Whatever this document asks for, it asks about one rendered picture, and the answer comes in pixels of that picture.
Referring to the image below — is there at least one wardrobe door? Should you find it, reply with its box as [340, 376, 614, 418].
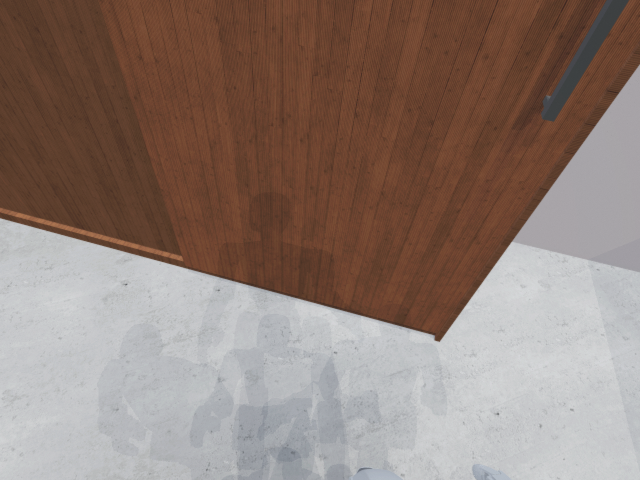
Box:
[0, 0, 182, 256]
[98, 0, 640, 334]

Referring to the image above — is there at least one handle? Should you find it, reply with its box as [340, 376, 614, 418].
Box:
[541, 0, 629, 122]

